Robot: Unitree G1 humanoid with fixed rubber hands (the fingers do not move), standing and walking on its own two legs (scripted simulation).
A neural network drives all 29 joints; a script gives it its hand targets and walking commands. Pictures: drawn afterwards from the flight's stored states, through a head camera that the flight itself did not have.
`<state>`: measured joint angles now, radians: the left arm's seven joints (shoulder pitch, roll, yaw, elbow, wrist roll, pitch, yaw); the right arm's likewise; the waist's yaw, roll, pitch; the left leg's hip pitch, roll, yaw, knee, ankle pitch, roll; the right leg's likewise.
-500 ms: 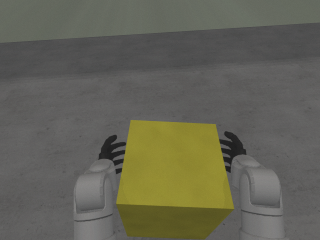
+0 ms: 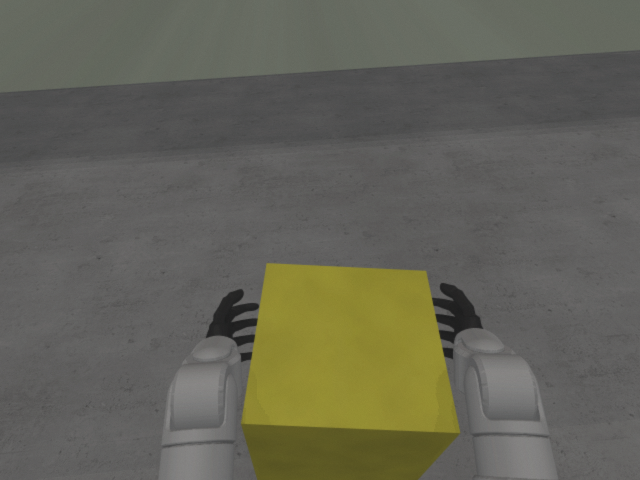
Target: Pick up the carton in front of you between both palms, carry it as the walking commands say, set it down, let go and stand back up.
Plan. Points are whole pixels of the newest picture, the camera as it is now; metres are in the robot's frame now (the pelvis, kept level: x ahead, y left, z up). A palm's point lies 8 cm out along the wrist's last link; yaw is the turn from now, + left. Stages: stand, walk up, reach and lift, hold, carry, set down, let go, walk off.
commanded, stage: carry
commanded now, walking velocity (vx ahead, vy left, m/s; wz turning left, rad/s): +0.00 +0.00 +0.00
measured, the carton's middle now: (339, 382) +0.26 +0.00 -0.03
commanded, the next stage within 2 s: hold in 0.70 s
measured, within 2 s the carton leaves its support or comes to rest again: neither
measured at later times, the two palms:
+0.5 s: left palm (230, 348) +0.28 +0.14 +0.04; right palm (465, 340) +0.28 -0.15 +0.04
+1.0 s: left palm (246, 354) +0.26 +0.12 +0.05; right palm (498, 372) +0.23 -0.18 +0.05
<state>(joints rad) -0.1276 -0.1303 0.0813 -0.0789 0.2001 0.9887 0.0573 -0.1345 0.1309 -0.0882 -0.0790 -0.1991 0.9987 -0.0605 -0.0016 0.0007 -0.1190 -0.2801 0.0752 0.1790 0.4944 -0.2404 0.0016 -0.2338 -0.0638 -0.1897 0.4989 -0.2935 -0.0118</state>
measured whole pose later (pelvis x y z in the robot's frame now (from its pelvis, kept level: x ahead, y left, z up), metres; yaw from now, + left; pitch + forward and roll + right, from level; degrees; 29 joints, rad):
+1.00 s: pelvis -0.03 +0.00 +0.01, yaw -6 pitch -8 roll +0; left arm -0.22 -0.14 0.17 0.21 0.28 0.72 0.01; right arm -0.23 0.14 -0.19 0.20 -0.26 0.73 0.00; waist -0.01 0.00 0.05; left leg -0.07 0.03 0.02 0.37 -0.17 -0.01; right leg -0.06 0.00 -0.05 0.38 -0.18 -0.02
